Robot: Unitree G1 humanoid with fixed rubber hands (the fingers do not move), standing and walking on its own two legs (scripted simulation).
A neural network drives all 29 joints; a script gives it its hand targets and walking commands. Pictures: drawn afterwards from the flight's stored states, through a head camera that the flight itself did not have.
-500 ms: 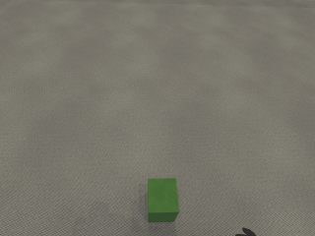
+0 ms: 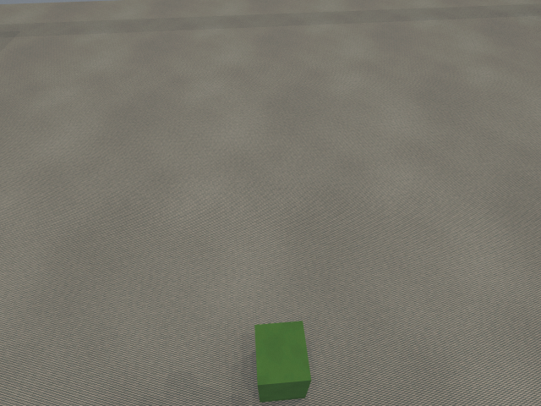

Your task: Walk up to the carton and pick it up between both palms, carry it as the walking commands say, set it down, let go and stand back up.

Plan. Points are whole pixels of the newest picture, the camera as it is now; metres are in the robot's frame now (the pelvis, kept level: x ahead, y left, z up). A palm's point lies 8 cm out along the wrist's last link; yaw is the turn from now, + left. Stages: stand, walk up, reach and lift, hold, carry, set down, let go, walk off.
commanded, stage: walk up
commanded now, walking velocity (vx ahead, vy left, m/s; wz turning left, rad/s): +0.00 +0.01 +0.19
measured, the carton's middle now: (280, 362) +0.36 -0.02 -0.66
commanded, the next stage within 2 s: stand in 0.84 s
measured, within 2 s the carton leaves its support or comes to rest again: neither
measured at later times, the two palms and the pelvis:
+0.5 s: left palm out of the picture -0.05 +0.24 -0.15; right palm out of the picture +0.03 -0.23 -0.15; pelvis -0.02 +0.00 -0.01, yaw +5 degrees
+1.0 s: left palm out of the picture -0.07 +0.24 -0.15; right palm out of the picture +0.04 -0.22 -0.14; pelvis -0.02 +0.00 -0.01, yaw +7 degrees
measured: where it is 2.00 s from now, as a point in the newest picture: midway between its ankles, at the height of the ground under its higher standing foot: outside the picture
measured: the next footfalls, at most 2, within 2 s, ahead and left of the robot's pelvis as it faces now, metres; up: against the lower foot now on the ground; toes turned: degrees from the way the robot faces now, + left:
none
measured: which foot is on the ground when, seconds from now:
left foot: down 0.00-1.00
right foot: down 0.00-1.00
